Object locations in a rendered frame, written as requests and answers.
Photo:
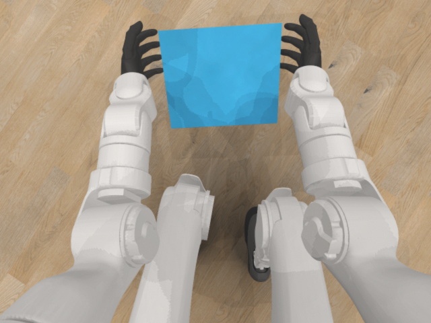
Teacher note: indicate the robot right shin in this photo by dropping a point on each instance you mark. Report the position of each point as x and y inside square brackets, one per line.
[261, 258]

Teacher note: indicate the right robot forearm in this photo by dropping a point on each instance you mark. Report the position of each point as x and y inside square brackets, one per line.
[331, 167]

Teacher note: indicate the right robot foot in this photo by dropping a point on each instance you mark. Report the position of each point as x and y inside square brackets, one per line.
[258, 274]

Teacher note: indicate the right robot hand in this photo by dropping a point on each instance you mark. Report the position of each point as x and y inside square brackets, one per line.
[309, 46]

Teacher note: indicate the carton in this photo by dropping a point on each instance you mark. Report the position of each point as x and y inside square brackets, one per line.
[222, 76]

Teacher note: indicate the left robot forearm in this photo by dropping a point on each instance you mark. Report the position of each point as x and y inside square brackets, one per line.
[122, 175]

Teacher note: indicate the left robot upper arm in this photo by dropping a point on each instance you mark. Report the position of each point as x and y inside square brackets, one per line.
[110, 243]

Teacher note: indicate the left robot hand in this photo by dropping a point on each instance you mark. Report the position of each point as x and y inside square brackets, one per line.
[132, 53]

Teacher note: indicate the right robot upper arm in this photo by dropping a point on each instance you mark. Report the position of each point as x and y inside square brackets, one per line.
[356, 238]

